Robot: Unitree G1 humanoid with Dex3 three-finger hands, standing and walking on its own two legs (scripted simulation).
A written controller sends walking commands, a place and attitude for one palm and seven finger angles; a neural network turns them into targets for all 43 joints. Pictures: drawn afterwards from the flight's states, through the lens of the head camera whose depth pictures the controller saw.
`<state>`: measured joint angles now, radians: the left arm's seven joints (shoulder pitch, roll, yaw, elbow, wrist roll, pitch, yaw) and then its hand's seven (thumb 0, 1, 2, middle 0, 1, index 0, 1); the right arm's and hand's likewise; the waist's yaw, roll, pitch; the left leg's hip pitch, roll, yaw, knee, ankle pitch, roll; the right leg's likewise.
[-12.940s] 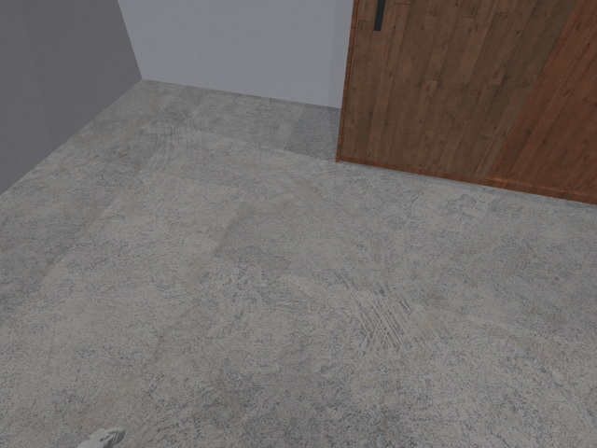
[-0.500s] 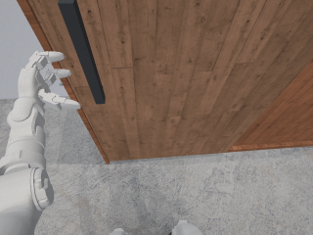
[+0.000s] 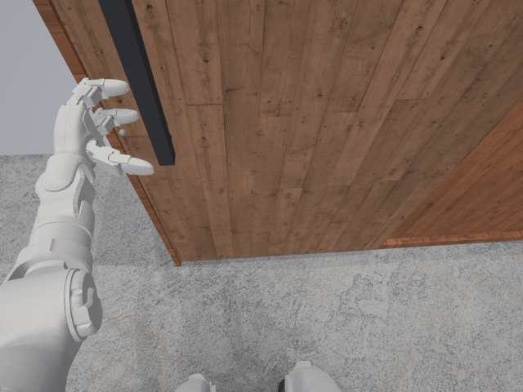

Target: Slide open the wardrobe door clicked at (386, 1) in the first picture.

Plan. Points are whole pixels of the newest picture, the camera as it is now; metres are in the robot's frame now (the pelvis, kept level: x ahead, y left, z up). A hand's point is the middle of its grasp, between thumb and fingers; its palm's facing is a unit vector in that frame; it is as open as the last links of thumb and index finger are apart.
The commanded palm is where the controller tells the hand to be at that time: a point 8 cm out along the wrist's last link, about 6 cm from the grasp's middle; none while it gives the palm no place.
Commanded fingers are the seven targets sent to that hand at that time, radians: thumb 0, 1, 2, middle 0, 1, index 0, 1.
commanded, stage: feel for the door with the fingertips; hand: left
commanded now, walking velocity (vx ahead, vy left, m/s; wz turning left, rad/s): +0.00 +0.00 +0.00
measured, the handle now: (148, 86) +0.53 +0.14 +0.14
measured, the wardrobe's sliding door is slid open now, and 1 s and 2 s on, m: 0.00 0.00 0.00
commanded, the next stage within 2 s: slide the fingers in behind the handle in 0.20 s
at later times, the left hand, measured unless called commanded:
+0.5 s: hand (125, 129) +0.48 +0.18 +0.10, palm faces +0.02 -1.00 -0.01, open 13.9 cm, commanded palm +0.46 +0.23 +0.10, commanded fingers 0.00 -0.50 0.30 -0.30 -1.20 -0.30 -1.20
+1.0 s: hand (142, 132) +0.48 +0.15 +0.10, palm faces +0.03 -1.00 -0.01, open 14.0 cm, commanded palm +0.45 +0.21 +0.10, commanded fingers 0.00 -0.50 0.30 -0.30 -1.20 -0.30 -1.20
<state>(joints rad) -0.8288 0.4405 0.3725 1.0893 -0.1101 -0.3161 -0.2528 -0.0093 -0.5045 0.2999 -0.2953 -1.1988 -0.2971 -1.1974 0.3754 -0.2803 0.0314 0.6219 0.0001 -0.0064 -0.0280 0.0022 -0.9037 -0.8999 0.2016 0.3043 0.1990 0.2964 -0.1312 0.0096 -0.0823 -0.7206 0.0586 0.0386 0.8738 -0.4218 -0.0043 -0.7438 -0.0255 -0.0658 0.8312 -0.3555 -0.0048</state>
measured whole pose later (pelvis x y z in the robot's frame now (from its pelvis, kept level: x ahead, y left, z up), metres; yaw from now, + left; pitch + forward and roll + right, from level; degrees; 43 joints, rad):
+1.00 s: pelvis +0.00 +0.00 +0.00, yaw -1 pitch +14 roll +0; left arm -0.78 0.35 0.34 1.05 -0.09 -0.35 -0.15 -0.01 -0.50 0.30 -0.30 -1.20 -0.30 -1.20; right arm 0.38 -0.26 0.03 0.63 0.00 -0.01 -0.01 0.00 -0.90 -0.90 0.20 0.30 0.20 0.30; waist -0.12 0.02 -0.10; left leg -0.68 0.06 0.05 0.85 -0.42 -0.01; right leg -0.72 -0.02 -0.05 0.83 -0.36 -0.01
